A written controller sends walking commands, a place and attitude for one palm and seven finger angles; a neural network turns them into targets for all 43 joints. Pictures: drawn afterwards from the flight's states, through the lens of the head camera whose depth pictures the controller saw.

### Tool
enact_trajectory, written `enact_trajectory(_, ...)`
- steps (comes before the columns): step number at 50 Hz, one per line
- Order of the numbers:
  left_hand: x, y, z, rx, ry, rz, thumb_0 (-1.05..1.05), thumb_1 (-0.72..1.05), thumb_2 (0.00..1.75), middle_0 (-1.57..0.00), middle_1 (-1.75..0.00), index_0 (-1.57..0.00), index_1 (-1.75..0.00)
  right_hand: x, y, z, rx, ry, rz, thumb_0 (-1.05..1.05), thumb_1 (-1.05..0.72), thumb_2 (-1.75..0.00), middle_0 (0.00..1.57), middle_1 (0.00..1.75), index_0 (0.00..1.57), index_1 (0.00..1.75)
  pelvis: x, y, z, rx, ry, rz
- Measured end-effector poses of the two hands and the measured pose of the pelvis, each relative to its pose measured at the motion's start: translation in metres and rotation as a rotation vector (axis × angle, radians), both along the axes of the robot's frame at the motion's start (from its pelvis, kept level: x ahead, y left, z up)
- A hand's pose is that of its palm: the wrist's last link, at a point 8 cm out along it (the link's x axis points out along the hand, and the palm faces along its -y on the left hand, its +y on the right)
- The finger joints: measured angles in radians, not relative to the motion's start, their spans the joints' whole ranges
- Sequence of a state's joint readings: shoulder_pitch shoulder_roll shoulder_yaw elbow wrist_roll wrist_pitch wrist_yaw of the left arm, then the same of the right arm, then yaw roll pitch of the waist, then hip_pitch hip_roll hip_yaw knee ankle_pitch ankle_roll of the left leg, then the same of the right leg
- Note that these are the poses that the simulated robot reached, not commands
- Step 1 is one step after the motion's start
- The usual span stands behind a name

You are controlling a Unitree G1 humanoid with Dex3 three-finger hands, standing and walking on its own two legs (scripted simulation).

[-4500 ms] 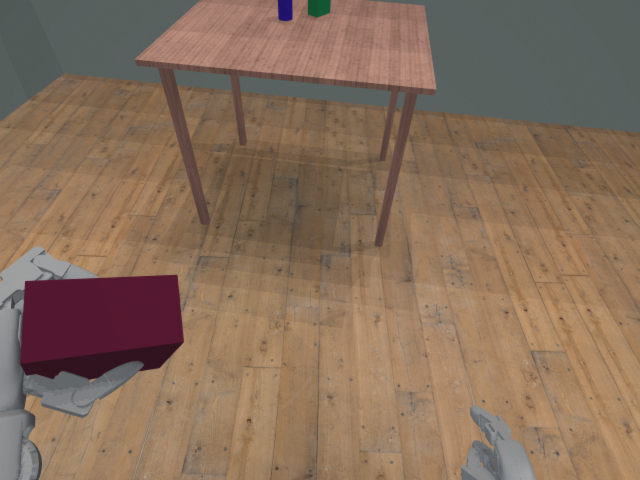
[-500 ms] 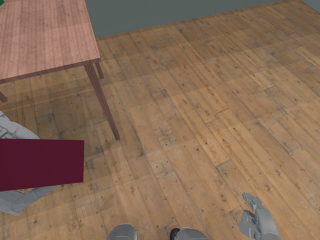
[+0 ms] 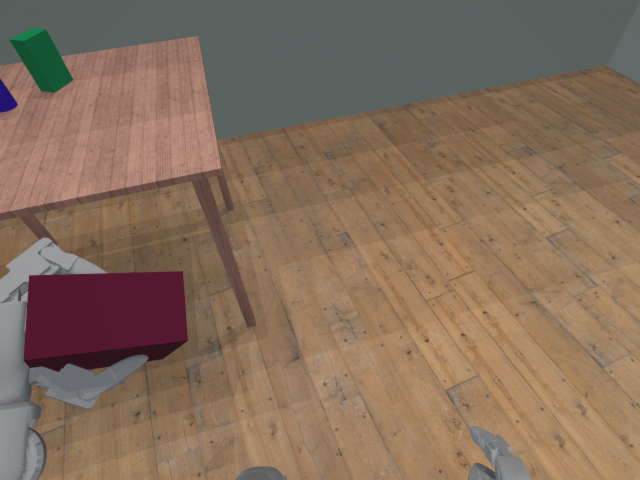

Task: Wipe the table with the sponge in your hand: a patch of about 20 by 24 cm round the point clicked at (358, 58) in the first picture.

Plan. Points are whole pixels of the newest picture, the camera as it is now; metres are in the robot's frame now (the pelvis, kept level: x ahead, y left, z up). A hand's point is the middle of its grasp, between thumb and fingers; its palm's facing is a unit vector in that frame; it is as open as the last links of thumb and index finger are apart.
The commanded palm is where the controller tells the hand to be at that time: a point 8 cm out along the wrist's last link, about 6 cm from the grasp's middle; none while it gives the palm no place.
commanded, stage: take the last steps up to it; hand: left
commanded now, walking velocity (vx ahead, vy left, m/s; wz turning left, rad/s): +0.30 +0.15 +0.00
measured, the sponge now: (129, 323) +0.23 +0.20 +0.16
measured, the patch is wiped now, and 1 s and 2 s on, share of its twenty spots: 0.00 0.00 0.00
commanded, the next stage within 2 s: come to a stop and stand still in 1.22 s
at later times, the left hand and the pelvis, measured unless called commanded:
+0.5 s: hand (82, 231) +0.33 +0.28 +0.18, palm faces +0.37 -0.80 -0.47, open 10.2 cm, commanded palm +0.27 +0.33 +0.18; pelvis +0.10 +0.05 +0.00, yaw -1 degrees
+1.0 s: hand (92, 162) +0.44 +0.32 +0.18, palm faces +0.36 -0.80 -0.47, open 10.2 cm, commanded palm +0.39 +0.38 +0.18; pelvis +0.23 +0.10 -0.01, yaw -1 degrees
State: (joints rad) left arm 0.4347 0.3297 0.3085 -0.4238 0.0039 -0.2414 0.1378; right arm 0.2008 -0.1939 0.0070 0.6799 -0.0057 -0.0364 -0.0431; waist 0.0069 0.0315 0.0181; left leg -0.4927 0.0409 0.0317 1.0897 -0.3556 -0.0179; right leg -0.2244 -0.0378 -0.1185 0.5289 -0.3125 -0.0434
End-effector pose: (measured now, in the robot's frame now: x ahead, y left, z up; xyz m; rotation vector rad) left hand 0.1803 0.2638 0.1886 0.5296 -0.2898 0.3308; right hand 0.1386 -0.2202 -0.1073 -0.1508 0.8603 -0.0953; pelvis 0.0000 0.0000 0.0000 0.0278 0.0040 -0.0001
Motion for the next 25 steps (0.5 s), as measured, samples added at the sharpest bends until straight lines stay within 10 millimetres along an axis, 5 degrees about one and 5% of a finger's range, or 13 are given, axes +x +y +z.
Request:
enact_trajectory(11, 0.033, 0.033, -0.002, 0.042, 0.089, 0.039, -0.01, -0.50, 0.98, -0.72, -1.34, -0.74, -1.34, 0.038, -0.013, 0.013, -0.103, 0.043, -0.021, 0.01, -0.90, -0.90, 0.20, 0.30, 0.20, 0.30, 0.043, 0.024, 0.007, 0.026, 0.026, 0.012)
enact_trajectory(19, 0.084, 0.063, -0.009, 0.025, -0.031, 0.006, -0.01, -0.50, 0.98, -0.72, -1.34, -0.74, -1.34, 0.097, 0.030, 0.016, -0.075, -0.086, -0.056, 0.01, -0.90, -0.90, 0.20, 0.30, 0.20, 0.30, 0.077, 0.049, -0.011, 0.015, -0.003, -0.004)
enact_trajectory(25, 0.107, 0.052, 0.006, 0.040, -0.026, -0.026, -0.01, -0.50, 0.98, -0.72, -1.34, -0.74, -1.34, 0.124, 0.063, 0.016, 0.029, -0.117, -0.021, 0.01, -0.90, -0.90, 0.20, 0.30, 0.20, 0.30, 0.104, 0.048, -0.004, -0.001, 0.012, -0.013)
